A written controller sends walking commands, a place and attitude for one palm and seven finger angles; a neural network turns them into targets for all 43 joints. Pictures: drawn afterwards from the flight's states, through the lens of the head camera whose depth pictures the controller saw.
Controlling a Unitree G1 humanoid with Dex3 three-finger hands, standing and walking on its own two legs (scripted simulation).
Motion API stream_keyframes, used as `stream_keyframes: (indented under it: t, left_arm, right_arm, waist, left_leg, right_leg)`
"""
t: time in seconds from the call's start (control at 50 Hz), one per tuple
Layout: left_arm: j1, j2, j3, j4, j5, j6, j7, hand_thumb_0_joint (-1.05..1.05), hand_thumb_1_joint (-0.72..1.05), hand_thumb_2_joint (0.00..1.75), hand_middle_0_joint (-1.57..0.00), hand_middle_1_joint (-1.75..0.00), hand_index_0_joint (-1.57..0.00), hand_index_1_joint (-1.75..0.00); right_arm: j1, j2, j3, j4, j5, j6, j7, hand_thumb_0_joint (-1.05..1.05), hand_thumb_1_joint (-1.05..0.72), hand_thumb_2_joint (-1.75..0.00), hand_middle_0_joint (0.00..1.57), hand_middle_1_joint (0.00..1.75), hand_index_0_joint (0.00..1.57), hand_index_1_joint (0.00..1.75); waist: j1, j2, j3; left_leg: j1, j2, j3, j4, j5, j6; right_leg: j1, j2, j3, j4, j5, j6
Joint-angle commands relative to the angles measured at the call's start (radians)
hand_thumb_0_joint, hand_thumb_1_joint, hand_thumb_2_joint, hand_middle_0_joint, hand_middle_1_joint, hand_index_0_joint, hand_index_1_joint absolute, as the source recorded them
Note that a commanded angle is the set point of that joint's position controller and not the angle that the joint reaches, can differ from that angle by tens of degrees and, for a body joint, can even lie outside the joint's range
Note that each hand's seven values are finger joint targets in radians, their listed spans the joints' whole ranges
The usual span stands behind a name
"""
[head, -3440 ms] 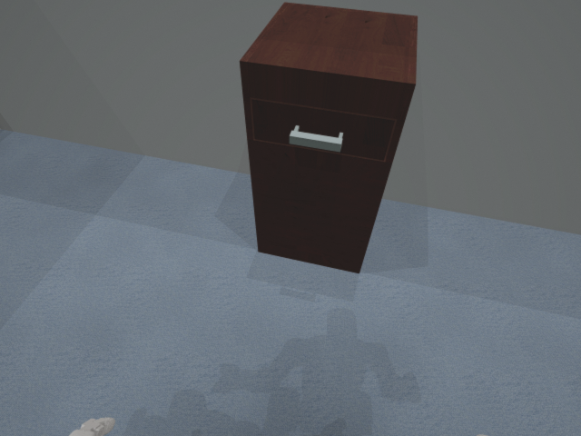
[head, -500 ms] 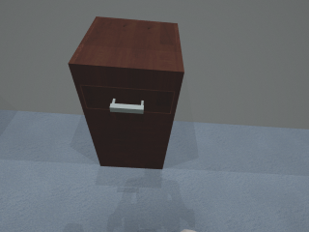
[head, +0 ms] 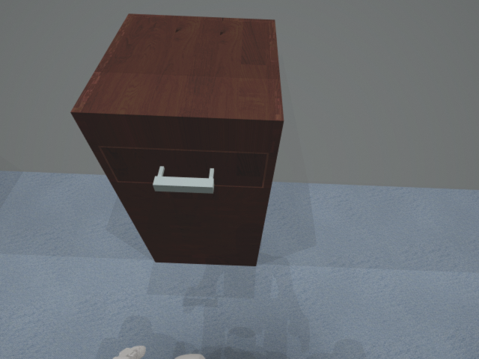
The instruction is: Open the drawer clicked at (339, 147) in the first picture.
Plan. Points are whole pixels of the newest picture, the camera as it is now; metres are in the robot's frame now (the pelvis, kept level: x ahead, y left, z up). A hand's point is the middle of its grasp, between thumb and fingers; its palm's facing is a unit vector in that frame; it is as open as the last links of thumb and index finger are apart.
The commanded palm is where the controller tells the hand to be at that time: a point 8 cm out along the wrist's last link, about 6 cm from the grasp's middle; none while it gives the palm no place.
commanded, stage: come to a stop and stand still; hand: left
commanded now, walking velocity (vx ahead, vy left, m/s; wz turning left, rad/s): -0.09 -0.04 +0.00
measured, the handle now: (185, 177) +0.52 +0.16 -0.10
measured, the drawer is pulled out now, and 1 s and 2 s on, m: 0.00 0.00 0.00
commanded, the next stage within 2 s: look again from close up in 1.52 s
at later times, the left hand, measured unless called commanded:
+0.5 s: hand out of the picture -0.02 +0.18 -0.17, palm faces -0.02 -0.98 -0.22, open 7.4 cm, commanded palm none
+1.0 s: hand out of the picture -0.05 +0.09 -0.17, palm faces +0.03 -0.99 -0.13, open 7.4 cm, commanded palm none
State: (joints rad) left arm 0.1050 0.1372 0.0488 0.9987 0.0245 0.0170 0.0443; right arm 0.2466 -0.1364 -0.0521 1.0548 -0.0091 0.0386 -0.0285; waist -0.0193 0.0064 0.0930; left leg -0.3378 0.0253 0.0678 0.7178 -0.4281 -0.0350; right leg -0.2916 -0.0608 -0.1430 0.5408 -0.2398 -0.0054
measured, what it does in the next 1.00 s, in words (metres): steps on the spot: left foot, then right foot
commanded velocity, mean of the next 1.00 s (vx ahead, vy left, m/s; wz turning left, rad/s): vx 0.01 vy -0.04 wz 0.00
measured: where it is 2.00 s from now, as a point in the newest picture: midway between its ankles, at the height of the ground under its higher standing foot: outside the picture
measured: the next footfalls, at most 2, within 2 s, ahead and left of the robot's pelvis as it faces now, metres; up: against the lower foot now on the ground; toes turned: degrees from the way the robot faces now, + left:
left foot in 0.04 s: +0.06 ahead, +0.08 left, +0.00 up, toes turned +0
right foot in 0.48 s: -0.02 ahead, -0.12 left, +0.00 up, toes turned -2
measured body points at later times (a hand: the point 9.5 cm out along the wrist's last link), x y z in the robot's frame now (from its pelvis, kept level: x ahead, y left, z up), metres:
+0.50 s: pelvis -0.03 +0.00 +0.01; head -0.02 +0.00 +0.46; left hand -0.02 +0.24 -0.15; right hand -0.01 -0.24 -0.15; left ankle +0.02 +0.10 -0.73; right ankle -0.08 -0.13 -0.73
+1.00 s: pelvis -0.02 -0.04 +0.01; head -0.01 -0.05 +0.46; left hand -0.05 +0.15 -0.15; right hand -0.09 -0.23 -0.16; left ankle +0.02 +0.10 -0.73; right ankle -0.08 -0.13 -0.73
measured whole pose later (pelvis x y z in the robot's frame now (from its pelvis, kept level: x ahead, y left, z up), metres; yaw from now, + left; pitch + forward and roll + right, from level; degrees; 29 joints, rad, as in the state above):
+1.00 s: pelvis -0.02 -0.04 +0.01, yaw -1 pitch +0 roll +0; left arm 0.35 0.07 0.00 1.15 0.00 0.00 0.04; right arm 0.36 -0.09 -0.01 1.19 -0.01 0.01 -0.04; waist -0.02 0.00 0.02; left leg -0.26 0.07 0.08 0.43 -0.16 -0.03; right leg -0.09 0.02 -0.07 0.41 -0.32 -0.04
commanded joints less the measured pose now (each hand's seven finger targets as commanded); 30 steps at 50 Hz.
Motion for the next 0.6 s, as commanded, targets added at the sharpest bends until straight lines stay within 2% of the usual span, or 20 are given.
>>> stream_keyframes:
  t: [0.0, 0.02, 0.04, 0.06, 0.08, 0.1, 0.14, 0.16, 0.26, 0.3, 0.36, 0.4, 0.42, 0.44, 0.46, 0.48, 0.5, 0.52, 0.54, 0.58]
  left_arm:
    - [0.058, 0.16, 0.045, -0.061, -0.009, 0.013, 0.001, 0.0, 0.9, 0.9, -0.2, -0.3, -0.2, -0.3]
    - [0.083, 0.109, 0.036, -0.076, -0.013, 0.02, -0.003, 0.0, 0.9, 0.9, -0.2, -0.3, -0.2, -0.3]
    - [0.075, 0.093, 0.026, -0.084, -0.009, 0.026, 0.002, 0.0, 0.9, 0.9, -0.2, -0.3, -0.2, -0.3]
    - [0.071, 0.107, 0.031, -0.071, -0.005, 0.034, 0.003, 0.0, 0.9, 0.9, -0.2, -0.3, -0.2, -0.3]
    - [0.082, 0.11, 0.038, -0.055, -0.005, 0.033, -0.002, 0.0, 0.9, 0.9, -0.2, -0.3, -0.2, -0.3]
    - [0.112, 0.113, 0.041, -0.037, -0.004, 0.03, -0.006, 0.0, 0.9, 0.9, -0.2, -0.3, -0.2, -0.3]
    - [0.165, 0.11, 0.032, -0.008, -0.003, 0.025, -0.014, 0.0, 0.9, 0.9, -0.2, -0.3, -0.2, -0.3]
    - [0.167, 0.11, 0.028, -0.005, -0.005, 0.027, -0.015, 0.0, 0.9, 0.9, -0.2, -0.3, -0.2, -0.3]
    - [0.156, 0.114, 0.018, -0.005, -0.001, 0.037, -0.024, 0.0, 0.9, 0.9, -0.2, -0.3, -0.2, -0.3]
    - [0.146, 0.101, 0.01, -0.004, -0.001, 0.036, -0.028, 0.0, 0.9, 0.9, -0.2, -0.3, -0.2, -0.3]
    - [0.188, 0.079, -0.003, 0.021, -0.005, 0.025, -0.027, 0.0, 0.9, 0.9, -0.2, -0.3, -0.2, -0.3]
    - [0.264, 0.075, -0.006, 0.056, -0.005, 0.015, -0.024, 0.0, 0.9, 0.9, -0.2, -0.3, -0.2, -0.3]
    - [0.289, 0.087, -0.007, 0.071, -0.002, 0.007, -0.02, 0.0, 0.9, 0.9, -0.2, -0.3, -0.2, -0.3]
    - [0.281, 0.114, -0.01, 0.075, -0.002, -0.005, -0.014, 0.0, 0.9, 0.9, -0.2, -0.3, -0.2, -0.3]
    - [0.262, 0.133, -0.013, 0.074, -0.005, -0.014, -0.011, 0.0, 0.9, 0.9, -0.2, -0.3, -0.2, -0.3]
    - [0.249, 0.146, -0.018, 0.074, -0.008, -0.017, -0.013, 0.0, 0.9, 0.9, -0.2, -0.3, -0.2, -0.3]
    - [0.228, 0.141, -0.02, 0.084, -0.01, -0.028, -0.013, 0.0, 0.9, 0.9, -0.2, -0.3, -0.2, -0.3]
    - [0.217, 0.121, -0.028, 0.088, -0.013, -0.031, -0.012, 0.0, 0.9, 0.9, -0.2, -0.3, -0.2, -0.3]
    - [0.217, 0.107, -0.033, 0.093, -0.014, -0.029, -0.01, 0.0, 0.9, 0.9, -0.2, -0.3, -0.2, -0.3]
    - [0.237, 0.093, -0.035, 0.101, -0.017, -0.027, -0.007, 0.0, 0.9, 0.9, -0.2, -0.3, -0.2, -0.3]
  right_arm:
    - [0.169, -0.093, -0.021, -0.024, -0.008, -0.013, 0.0, 0.0, -0.9, -0.9, 0.2, 0.3, 0.2, 0.3]
    - [0.151, -0.164, -0.028, -0.05, -0.016, -0.023, 0.0, 0.0, -0.9, -0.9, 0.2, 0.3, 0.2, 0.3]
    - [0.115, -0.194, -0.031, -0.072, -0.018, -0.025, -0.003, 0.0, -0.9, -0.9, 0.2, 0.3, 0.2, 0.3]
    - [0.081, -0.191, -0.026, -0.078, -0.019, -0.032, -0.018, 0.0, -0.9, -0.9, 0.2, 0.3, 0.2, 0.3]
    - [0.028, -0.184, -0.021, -0.089, -0.022, -0.033, -0.023, 0.0, -0.9, -0.9, 0.2, 0.3, 0.2, 0.3]
    - [-0.01, -0.165, -0.011, -0.099, -0.023, -0.037, -0.025, 0.0, -0.9, -0.9, 0.2, 0.3, 0.2, 0.3]
    - [-0.031, -0.149, -0.002, -0.102, -0.016, -0.05, -0.026, 0.0, -0.9, -0.9, 0.2, 0.3, 0.2, 0.3]
    - [-0.017, -0.153, -0.004, -0.096, -0.013, -0.053, -0.027, 0.0, -0.9, -0.9, 0.2, 0.3, 0.2, 0.3]
    - [0.043, -0.184, -0.015, -0.053, -0.011, -0.043, -0.029, 0.0, -0.9, -0.9, 0.2, 0.3, 0.2, 0.3]
    - [0.051, -0.2, -0.021, -0.04, -0.015, -0.037, -0.023, 0.0, -0.9, -0.9, 0.2, 0.3, 0.2, 0.3]
    - [0.036, -0.199, -0.022, -0.023, -0.016, -0.035, -0.011, 0.0, -0.9, -0.9, 0.2, 0.3, 0.2, 0.3]
    - [0.017, -0.191, -0.02, -0.016, -0.01, -0.034, -0.006, 0.0, -0.9, -0.9, 0.2, 0.3, 0.2, 0.3]
    - [0.019, -0.169, -0.017, -0.007, -0.005, -0.034, -0.003, 0.0, -0.9, -0.9, 0.2, 0.3, 0.2, 0.3]
    - [0.028, -0.13, -0.01, -0.002, 0.002, -0.036, 0.002, 0.0, -0.9, -0.9, 0.2, 0.3, 0.2, 0.3]
    - [0.034, -0.096, 0.002, 0.004, 0.005, -0.038, 0.006, 0.0, -0.9, -0.9, 0.2, 0.3, 0.2, 0.3]
    - [0.029, -0.083, 0.009, 0.008, 0.003, -0.039, 0.011, 0.0, -0.9, -0.9, 0.2, 0.3, 0.2, 0.3]
    - [0.026, -0.073, 0.015, 0.02, -0.002, -0.036, 0.008, 0.0, -0.9, -0.9, 0.2, 0.3, 0.2, 0.3]
    - [0.04, -0.085, 0.018, 0.034, -0.003, -0.036, 0.007, 0.0, -0.9, -0.9, 0.2, 0.3, 0.2, 0.3]
    - [0.058, -0.084, 0.019, 0.05, -0.002, -0.034, 0.006, 0.0, -0.9, -0.9, 0.2, 0.3, 0.2, 0.3]
    - [0.083, -0.08, 0.024, 0.075, -0.003, -0.033, 0.003, 0.0, -0.9, -0.9, 0.2, 0.3, 0.2, 0.3]
  waist:
    - [-0.017, -0.061, -0.159]
    - [-0.006, 0.153, -0.156]
    - [-0.012, 0.259, -0.126]
    - [-0.013, 0.193, -0.122]
    - [0.008, 0.159, -0.088]
    - [0.024, 0.118, -0.078]
    - [0.034, 0.077, -0.118]
    - [0.025, 0.086, -0.138]
    - [-0.018, 0.105, -0.142]
    - [-0.03, 0.102, -0.124]
    - [-0.018, 0.129, -0.117]
    - [0.015, 0.101, -0.112]
    - [0.023, 0.051, -0.098]
    - [0.012, -0.008, -0.074]
    - [-0.001, -0.044, -0.072]
    - [-0.009, -0.026, -0.08]
    - [-0.011, -0.165, -0.052]
    - [-0.013, -0.185, -0.021]
    - [-0.018, -0.166, -0.004]
    - [-0.013, -0.089, 0.027]
  left_leg:
    - [0.211, 0.079, -0.035, -0.251, 0.423, 0.025]
    - [0.21, 0.264, -0.242, -0.333, 0.709, 0.112]
    - [0.125, 0.363, -0.329, -0.423, 0.813, 0.202]
    - [0.074, 0.357, -0.322, -0.429, 0.738, 0.23]
    - [0.06, 0.324, -0.286, -0.423, 0.662, 0.235]
    - [0.073, 0.29, -0.24, -0.42, 0.615, 0.223]
    - [0.164, 0.248, -0.17, -0.412, 0.633, 0.199]
    - [0.196, 0.247, -0.165, -0.419, 0.629, 0.199]
    - [0.309, 0.291, -0.22, -0.466, 0.456, 0.213]
    - [0.277, 0.291, -0.231, -0.484, 0.344, 0.21]
    - [0.217, 0.254, -0.215, -0.495, 0.224, 0.185]
    - [0.141, 0.215, -0.174, -0.474, 0.161, 0.146]
    - [0.106, 0.171, -0.133, -0.444, 0.137, 0.109]
    - [0.064, 0.119, -0.095, -0.398, 0.117, 0.069]
    - [0.089, 0.078, -0.056, -0.361, 0.129, 0.044]
    - [0.162, 0.054, -0.041, -0.343, 0.184, 0.037]
    - [0.174, 0.053, -0.038, -0.324, 0.229, 0.039]
    - [0.188, 0.062, -0.041, -0.324, 0.249, 0.041]
    - [0.204, 0.071, -0.047, -0.331, 0.26, 0.043]
    - [0.201, 0.077, -0.051, -0.343, 0.258, 0.042]
  right_leg:
    - [-0.022, -0.147, 0.118, 0.016, 0.344, -0.062]
    - [-0.103, -0.024, 0.04, 0.144, 0.016, 0.006]
    - [-0.113, 0.052, 0.064, 0.364, -0.352, 0.022]
    - [-0.105, 0.041, 0.17, 0.495, -0.36, 0.013]
    - [-0.134, 0.04, 0.198, 0.569, -0.304, 0.011]
    - [-0.151, 0.041, 0.21, 0.601, -0.242, 0.016]
    - [-0.169, 0.035, 0.201, 0.561, -0.166, 0.035]
    - [-0.154, 0.033, 0.197, 0.525, -0.157, 0.043]
    - [-0.136, 0.018, 0.164, 0.323, -0.22, 0.048]
    - [-0.093, 0.016, 0.148, 0.238, -0.244, 0.038]
    - [-0.001, 0.025, 0.119, 0.07, -0.209, 0.023]
    - [0.116, 0.032, 0.089, -0.111, -0.056, 0.013]
    - [0.166, 0.018, 0.1, -0.211, 0.012, 0.009]
    - [0.172, -0.042, 0.184, -0.261, 0.007, -0.012]
    - [0.111, -0.114, 0.25, -0.29, -0.053, -0.042]
    - [0.036, -0.13, 0.257, -0.295, -0.074, -0.051]
    - [-0.002, -0.099, 0.258, -0.309, -0.048, -0.045]
    - [-0.028, -0.096, 0.244, -0.316, -0.052, -0.04]
    - [-0.047, -0.082, 0.232, -0.318, -0.08, -0.035]
    - [-0.057, -0.065, 0.223, -0.315, -0.124, -0.03]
